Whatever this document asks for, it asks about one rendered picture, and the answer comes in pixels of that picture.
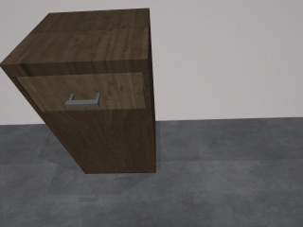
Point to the drawer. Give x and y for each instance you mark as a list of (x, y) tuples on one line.
[(117, 90)]

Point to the cabinet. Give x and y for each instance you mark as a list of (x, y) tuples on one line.
[(111, 41)]

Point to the handle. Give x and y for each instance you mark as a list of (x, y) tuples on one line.
[(86, 103)]

